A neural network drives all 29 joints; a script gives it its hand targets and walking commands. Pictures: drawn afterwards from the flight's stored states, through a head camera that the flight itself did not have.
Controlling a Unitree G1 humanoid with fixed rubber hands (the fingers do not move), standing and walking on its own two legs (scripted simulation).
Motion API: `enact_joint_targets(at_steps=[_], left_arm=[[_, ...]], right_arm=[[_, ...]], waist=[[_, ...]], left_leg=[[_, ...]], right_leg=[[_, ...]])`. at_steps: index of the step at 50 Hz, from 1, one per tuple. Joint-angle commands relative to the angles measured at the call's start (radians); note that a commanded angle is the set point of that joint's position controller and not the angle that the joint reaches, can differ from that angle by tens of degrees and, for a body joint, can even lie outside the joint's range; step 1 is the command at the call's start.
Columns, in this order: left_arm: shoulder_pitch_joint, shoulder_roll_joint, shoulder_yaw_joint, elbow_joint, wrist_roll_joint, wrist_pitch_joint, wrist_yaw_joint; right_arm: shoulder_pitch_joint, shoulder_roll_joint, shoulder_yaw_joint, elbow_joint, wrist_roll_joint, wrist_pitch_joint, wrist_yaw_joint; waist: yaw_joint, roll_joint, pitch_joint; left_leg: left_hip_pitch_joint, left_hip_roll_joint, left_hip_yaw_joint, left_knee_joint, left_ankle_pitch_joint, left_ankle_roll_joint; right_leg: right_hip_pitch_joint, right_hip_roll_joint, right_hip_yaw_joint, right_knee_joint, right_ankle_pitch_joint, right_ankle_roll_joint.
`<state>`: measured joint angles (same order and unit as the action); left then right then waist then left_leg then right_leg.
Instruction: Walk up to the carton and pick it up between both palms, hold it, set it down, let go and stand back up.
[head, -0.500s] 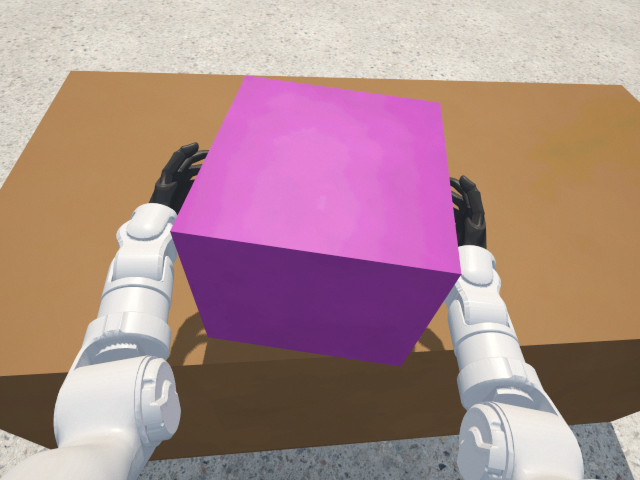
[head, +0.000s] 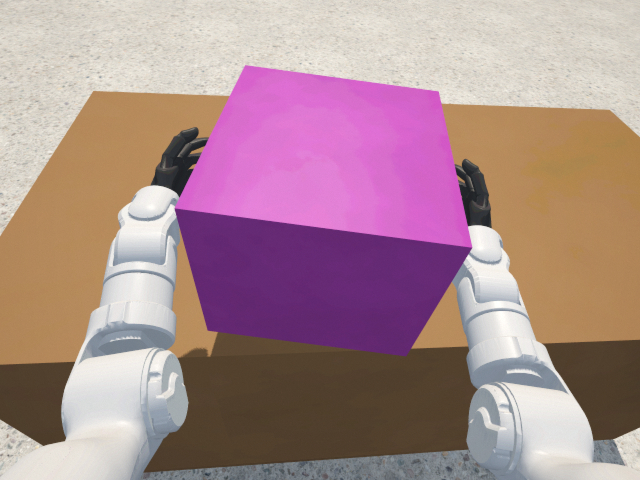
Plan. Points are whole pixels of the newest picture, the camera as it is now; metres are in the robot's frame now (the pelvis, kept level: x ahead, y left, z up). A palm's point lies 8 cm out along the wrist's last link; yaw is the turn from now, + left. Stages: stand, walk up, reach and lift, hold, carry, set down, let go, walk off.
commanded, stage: reach and lift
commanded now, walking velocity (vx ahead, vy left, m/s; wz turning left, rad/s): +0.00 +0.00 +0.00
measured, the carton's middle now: (324, 209) +0.45 +0.00 +0.08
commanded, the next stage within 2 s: none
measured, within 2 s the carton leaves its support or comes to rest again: neither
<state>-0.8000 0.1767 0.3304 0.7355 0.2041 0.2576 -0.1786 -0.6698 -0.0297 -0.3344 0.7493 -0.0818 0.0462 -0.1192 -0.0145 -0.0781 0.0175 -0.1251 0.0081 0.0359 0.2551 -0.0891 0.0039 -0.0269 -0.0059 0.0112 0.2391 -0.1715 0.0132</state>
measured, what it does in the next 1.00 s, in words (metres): stands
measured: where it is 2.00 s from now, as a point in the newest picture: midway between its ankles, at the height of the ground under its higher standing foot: outside the picture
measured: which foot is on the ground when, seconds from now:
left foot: down 0.00-1.00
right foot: down 0.00-1.00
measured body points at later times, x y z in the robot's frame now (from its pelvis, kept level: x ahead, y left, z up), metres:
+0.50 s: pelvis +0.01 -0.01 +0.00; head -0.02 +0.02 +0.45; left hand +0.41 +0.19 +0.17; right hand +0.40 -0.19 +0.17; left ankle +0.03 +0.11 -0.75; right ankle -0.02 -0.13 -0.75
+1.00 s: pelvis -0.01 -0.01 +0.00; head -0.06 +0.02 +0.44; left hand +0.37 +0.20 +0.21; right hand +0.39 -0.19 +0.21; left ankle +0.03 +0.11 -0.75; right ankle -0.02 -0.13 -0.75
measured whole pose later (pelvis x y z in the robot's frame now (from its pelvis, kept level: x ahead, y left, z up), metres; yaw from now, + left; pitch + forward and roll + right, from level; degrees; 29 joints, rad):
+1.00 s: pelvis -0.01 -0.01 +0.00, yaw +2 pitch -5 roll +0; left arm -0.68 0.14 0.31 0.26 0.19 0.67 -0.12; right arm -0.75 -0.18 -0.09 0.66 0.21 0.29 -0.13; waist -0.05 -0.06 -0.04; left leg -0.10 0.02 0.00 0.29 -0.09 -0.01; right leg 0.01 0.01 -0.02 0.27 -0.18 0.00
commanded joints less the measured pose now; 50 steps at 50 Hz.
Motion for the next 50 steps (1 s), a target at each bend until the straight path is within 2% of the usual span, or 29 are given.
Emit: enact_joint_targets(at_steps=[1, 7, 16, 24, 31, 35, 40, 45, 50], left_arm=[[-0.553, -0.533, -0.318, -0.192, -0.053, -0.016, -0.045], [-0.517, -0.541, -0.378, -0.276, -0.084, 0.018, -0.027], [-0.486, -0.542, -0.417, -0.415, -0.113, 0.091, -0.019], [-0.461, -0.514, -0.392, -0.479, -0.102, 0.172, -0.042], [-0.462, -0.506, -0.401, -0.556, -0.105, 0.223, -0.055], [-0.474, -0.506, -0.419, -0.593, -0.115, 0.247, -0.052], [-0.491, -0.504, -0.420, -0.613, -0.115, 0.288, -0.045], [-0.514, -0.517, -0.439, -0.649, -0.131, 0.327, -0.026], [-0.533, -0.517, -0.429, -0.631, -0.134, 0.368, -0.018]], right_arm=[[-0.677, 0.421, 0.335, -0.207, 0.035, -0.067, 0.130], [-0.680, 0.398, 0.387, -0.242, 0.090, -0.054, 0.133], [-0.698, 0.415, 0.516, -0.335, 0.199, 0.010, 0.128], [-0.692, 0.416, 0.558, -0.367, 0.256, 0.085, 0.107], [-0.702, 0.406, 0.576, -0.402, 0.294, 0.125, 0.093], [-0.717, 0.395, 0.580, -0.413, 0.313, 0.143, 0.094], [-0.743, 0.375, 0.570, -0.392, 0.331, 0.172, 0.103], [-0.792, 0.365, 0.572, -0.390, 0.360, 0.194, 0.118], [-0.839, 0.354, 0.557, -0.360, 0.373, 0.226, 0.130]], waist=[[-0.029, 0.114, -0.437], [-0.042, 0.124, -0.468], [-0.028, 0.104, -0.487], [-0.032, 0.070, -0.415], [-0.047, 0.072, -0.409], [-0.055, 0.084, -0.412], [-0.051, 0.093, -0.385], [-0.047, 0.103, -0.415], [-0.045, 0.095, -0.400]], left_leg=[[0.349, -0.017, 0.066, 0.047, 0.243, -0.047], [0.382, -0.019, 0.046, 0.080, 0.327, -0.059], [0.358, -0.037, 0.025, 0.100, 0.381, -0.044], [0.322, -0.051, 0.024, 0.076, 0.322, -0.021], [0.336, -0.053, 0.021, 0.077, 0.322, -0.023], [0.343, -0.052, 0.016, 0.079, 0.314, -0.028], [0.327, -0.045, 0.013, 0.061, 0.249, -0.024], [0.327, -0.037, 0.007, 0.061, 0.230, -0.022], [0.293, -0.032, 0.004, 0.044, 0.157, -0.008]], right_leg=[[-0.070, 0.049, -0.101, -0.034, 0.114, 0.017], [-0.068, 0.057, -0.103, -0.028, 0.160, 0.014], [-0.009, 0.056, -0.079, -0.001, 0.266, 0.030], [0.028, 0.051, -0.066, 0.002, 0.290, 0.046], [0.029, 0.053, -0.070, 0.001, 0.300, 0.047], [0.007, 0.057, -0.073, -0.004, 0.264, 0.041], [-0.031, 0.057, -0.075, -0.017, 0.166, 0.030], [-0.058, 0.060, -0.074, -0.019, 0.122, 0.020], [-0.080, 0.059, -0.069, -0.027, 0.063, 0.016]])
